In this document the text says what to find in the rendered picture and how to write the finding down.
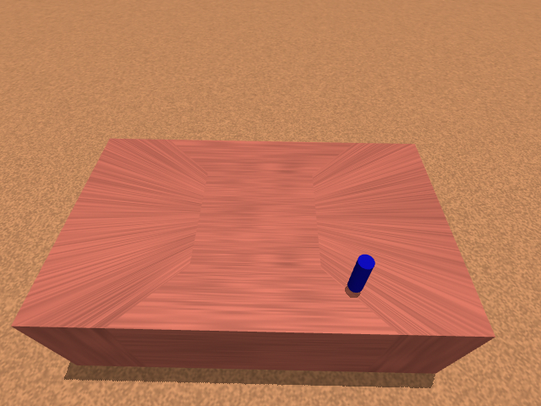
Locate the can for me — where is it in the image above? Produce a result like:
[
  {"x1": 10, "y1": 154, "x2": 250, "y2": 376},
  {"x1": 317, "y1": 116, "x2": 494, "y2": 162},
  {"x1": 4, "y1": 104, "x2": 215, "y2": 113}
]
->
[{"x1": 347, "y1": 255, "x2": 375, "y2": 293}]

